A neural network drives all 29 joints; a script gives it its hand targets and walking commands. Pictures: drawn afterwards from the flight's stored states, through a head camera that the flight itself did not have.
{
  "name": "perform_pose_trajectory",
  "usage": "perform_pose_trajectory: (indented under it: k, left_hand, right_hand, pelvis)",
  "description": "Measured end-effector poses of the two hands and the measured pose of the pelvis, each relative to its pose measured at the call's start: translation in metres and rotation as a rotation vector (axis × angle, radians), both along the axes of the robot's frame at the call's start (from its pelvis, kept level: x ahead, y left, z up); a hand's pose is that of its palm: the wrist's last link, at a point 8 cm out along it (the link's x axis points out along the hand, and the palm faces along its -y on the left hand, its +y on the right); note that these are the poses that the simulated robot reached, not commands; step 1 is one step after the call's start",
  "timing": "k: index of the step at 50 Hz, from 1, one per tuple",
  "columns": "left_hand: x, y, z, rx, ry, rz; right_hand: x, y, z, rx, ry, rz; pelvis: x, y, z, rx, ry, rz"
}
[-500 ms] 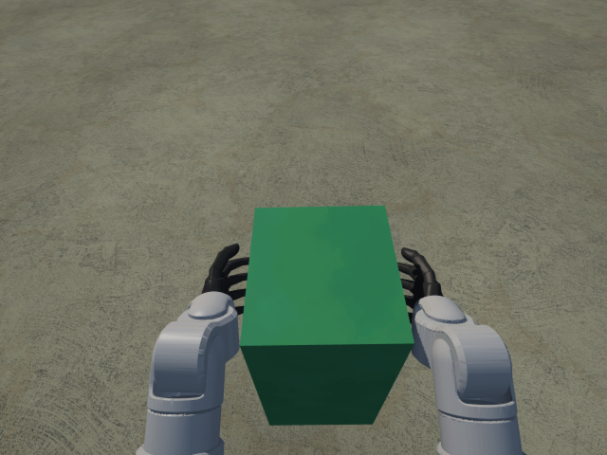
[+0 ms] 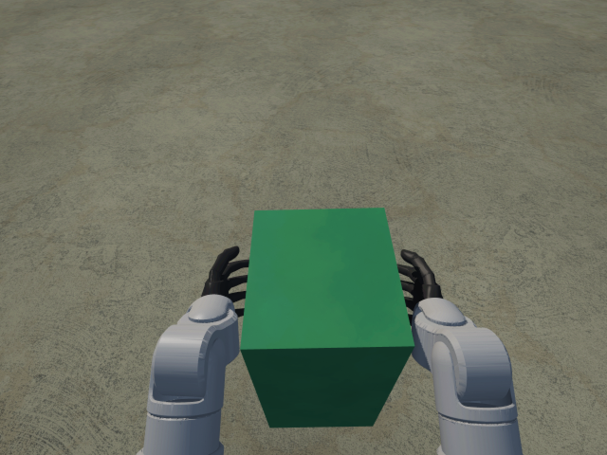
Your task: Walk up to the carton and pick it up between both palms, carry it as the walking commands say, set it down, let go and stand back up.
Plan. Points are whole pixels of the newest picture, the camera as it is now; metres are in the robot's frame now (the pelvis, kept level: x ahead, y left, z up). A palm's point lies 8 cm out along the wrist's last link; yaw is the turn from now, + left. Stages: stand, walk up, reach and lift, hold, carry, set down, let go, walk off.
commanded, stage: carry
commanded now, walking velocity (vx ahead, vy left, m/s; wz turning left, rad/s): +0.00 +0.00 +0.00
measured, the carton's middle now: (320, 330) +0.27 +0.00 +0.02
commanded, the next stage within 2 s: hold in 0.50 s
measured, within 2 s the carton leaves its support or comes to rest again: neither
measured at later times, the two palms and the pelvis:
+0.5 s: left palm (226, 294) +0.29 +0.12 +0.09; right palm (421, 297) +0.29 -0.13 +0.08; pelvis +0.01 +0.00 +0.00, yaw +0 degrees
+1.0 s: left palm (228, 305) +0.29 +0.12 +0.06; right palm (421, 308) +0.28 -0.13 +0.07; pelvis -0.02 +0.00 +0.01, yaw -1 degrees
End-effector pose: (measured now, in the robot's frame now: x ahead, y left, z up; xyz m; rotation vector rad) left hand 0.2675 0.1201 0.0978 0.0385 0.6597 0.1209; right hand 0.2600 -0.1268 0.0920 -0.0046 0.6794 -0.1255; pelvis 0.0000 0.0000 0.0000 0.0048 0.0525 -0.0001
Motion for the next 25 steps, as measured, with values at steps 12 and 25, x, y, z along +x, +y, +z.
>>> perform_pose_trajectory:
  k: [12, 25]
  left_hand:
    - [0.011, -0.002, -0.004, 0.001, 0.006, 0.005]
    - [0.025, -0.004, -0.012, 0.002, 0.008, 0.004]
  right_hand:
    - [0.012, -0.002, -0.004, -0.002, 0.006, 0.004]
    - [0.025, -0.004, -0.012, -0.005, 0.007, 0.003]
  pelvis:
    - [0.007, -0.003, 0.000, -0.002, -0.002, 0.000]
    - [0.011, -0.005, 0.000, -0.004, -0.004, -0.002]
